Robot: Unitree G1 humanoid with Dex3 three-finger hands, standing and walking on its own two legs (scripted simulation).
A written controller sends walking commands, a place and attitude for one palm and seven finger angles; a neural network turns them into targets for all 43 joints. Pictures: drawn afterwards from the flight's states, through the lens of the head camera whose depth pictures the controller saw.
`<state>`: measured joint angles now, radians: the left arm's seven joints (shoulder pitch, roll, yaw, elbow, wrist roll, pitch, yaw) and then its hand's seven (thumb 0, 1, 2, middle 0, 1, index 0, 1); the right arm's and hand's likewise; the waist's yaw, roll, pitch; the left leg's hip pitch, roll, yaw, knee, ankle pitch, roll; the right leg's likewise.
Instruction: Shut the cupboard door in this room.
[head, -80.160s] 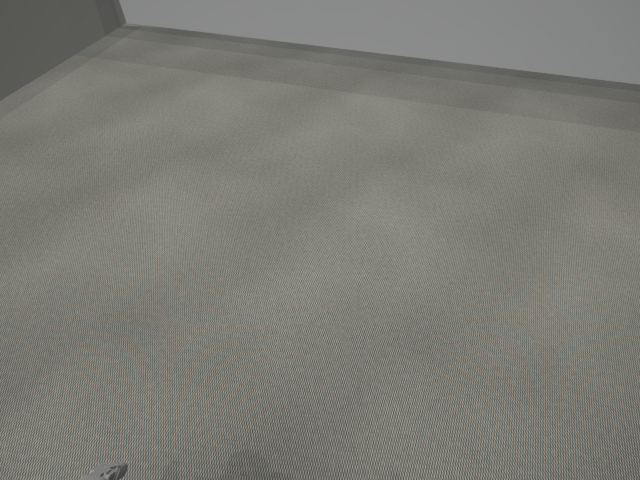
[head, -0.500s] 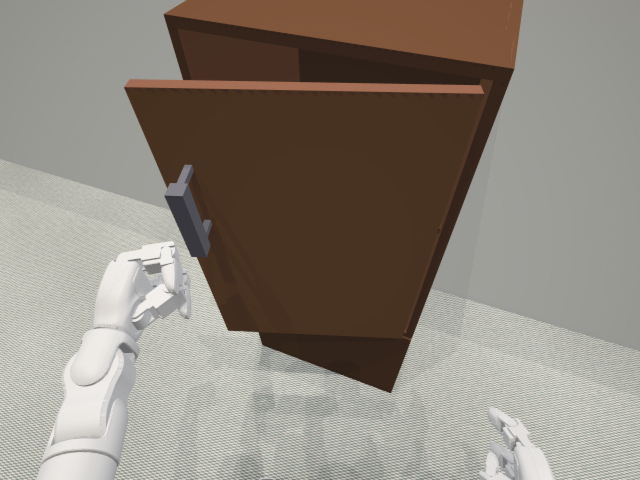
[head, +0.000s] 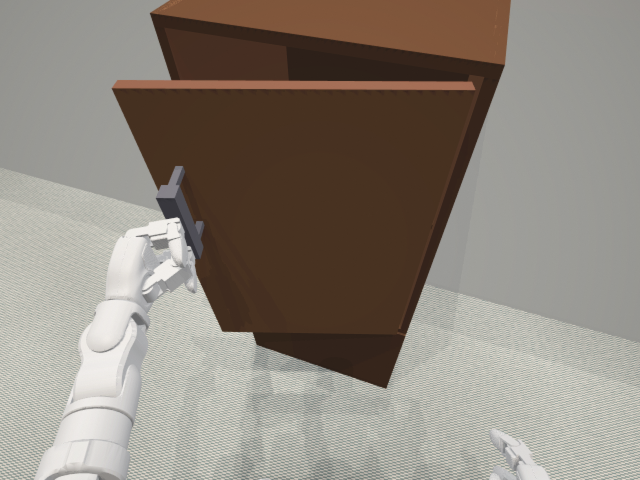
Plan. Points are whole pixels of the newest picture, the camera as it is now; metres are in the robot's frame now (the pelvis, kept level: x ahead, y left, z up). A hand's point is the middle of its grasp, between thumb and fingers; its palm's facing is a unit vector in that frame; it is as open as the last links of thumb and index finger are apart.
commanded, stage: bring the fist close to the handle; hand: left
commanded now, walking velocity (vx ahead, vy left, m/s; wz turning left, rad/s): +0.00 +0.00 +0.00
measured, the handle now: (185, 213) +0.44 +0.21 +0.09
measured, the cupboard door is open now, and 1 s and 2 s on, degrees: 18 6 0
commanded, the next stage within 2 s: push the door shut along its arc in 0.20 s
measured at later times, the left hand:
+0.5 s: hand (186, 259) +0.36 +0.18 +0.08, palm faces -0.02 -1.00 -0.04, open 3.1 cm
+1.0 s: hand (204, 219) +0.43 +0.18 +0.09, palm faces -0.17 -0.99 -0.02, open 3.3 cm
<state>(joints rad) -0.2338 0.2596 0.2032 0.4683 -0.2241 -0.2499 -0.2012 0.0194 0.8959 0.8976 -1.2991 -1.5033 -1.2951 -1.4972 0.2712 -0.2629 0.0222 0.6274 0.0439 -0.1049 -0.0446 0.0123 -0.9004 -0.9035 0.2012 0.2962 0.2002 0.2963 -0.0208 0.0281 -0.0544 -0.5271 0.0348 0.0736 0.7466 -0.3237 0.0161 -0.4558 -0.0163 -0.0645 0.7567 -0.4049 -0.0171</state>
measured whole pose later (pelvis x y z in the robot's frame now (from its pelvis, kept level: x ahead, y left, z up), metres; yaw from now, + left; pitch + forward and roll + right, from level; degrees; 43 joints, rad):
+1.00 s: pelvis -0.01 +0.01 -0.01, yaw +1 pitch +11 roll -1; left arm -0.71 0.40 0.23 0.99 -0.21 -0.31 -0.39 0.02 0.96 0.96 -1.30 -1.50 -1.30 -1.50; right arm 0.33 -0.29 0.02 0.68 0.04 -0.07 -0.06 0.01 -0.90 -0.90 0.20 0.30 0.20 0.30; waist -0.09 0.02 -0.06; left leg -0.69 0.04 0.05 0.84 -0.34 0.02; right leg -0.60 -0.02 -0.08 0.83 -0.41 -0.01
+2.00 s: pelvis -0.04 -0.01 -0.04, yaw +0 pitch +18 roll -2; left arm -1.06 0.41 0.29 1.27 -0.02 -0.34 0.00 0.02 0.90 0.90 -1.30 -1.50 -1.29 -1.50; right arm 0.38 -0.26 0.02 0.68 -0.02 -0.09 0.03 0.01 -0.90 -0.90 0.20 0.30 0.20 0.30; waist -0.19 0.04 -0.10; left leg -0.94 0.07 0.02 0.96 -0.33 0.01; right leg -0.84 0.01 -0.10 0.95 -0.42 -0.04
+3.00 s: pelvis +0.01 -0.01 +0.01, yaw -1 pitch +5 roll +0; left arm -0.22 0.21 0.17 0.42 -0.21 -0.23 -0.12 0.02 0.89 0.90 -1.30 -1.50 -1.30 -1.50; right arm 0.30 -0.25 0.02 0.61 0.06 0.00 -0.03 0.01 -0.90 -0.90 0.20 0.30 0.20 0.30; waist -0.02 0.05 -0.08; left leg -0.46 0.04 0.07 0.70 -0.32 0.00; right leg -0.40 0.00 -0.05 0.72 -0.40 -0.03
